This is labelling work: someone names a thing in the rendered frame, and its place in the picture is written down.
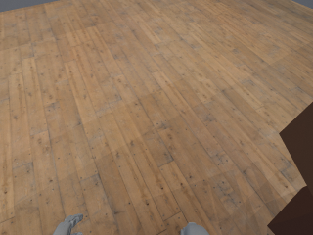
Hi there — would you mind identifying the cupboard door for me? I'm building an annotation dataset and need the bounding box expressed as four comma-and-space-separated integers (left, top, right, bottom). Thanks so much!
279, 102, 313, 196

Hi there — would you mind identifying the robot right thigh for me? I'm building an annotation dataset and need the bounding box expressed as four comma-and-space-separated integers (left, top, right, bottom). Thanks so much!
180, 224, 209, 235

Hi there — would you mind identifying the left robot hand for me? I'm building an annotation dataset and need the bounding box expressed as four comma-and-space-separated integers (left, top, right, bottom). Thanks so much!
53, 213, 83, 235

